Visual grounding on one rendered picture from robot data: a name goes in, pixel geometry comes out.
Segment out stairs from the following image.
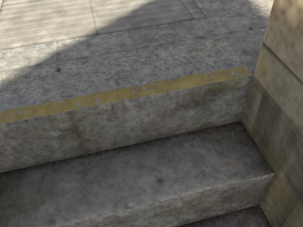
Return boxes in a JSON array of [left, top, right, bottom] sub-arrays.
[[0, 75, 275, 227]]

